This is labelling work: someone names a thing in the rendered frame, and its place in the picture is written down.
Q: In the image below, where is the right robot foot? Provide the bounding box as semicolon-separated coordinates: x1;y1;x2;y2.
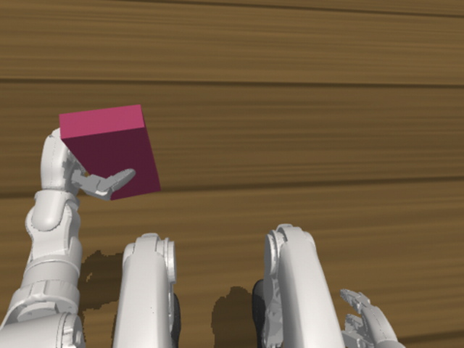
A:
252;279;283;348

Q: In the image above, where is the right robot hand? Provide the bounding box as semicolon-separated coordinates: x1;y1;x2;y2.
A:
340;289;398;348

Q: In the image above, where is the carton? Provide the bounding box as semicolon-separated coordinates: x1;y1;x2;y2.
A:
59;104;161;201

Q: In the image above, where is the left robot hand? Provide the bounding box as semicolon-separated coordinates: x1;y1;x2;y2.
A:
41;128;136;201

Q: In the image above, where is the left robot arm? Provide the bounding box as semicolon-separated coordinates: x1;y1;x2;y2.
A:
0;188;86;348

